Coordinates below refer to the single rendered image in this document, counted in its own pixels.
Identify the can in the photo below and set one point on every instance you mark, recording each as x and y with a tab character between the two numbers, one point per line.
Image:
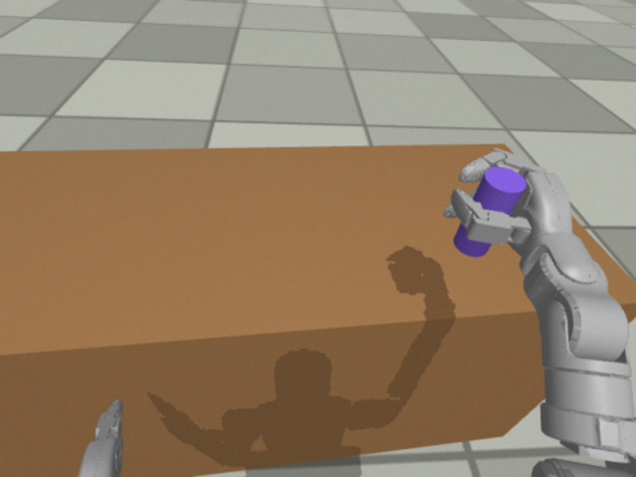
499	190

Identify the left robot hand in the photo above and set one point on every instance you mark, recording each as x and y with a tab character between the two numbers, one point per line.
102	457

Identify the right robot hand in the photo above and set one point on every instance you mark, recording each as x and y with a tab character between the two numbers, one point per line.
542	209

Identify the right robot arm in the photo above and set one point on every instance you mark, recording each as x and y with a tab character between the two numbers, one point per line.
585	338

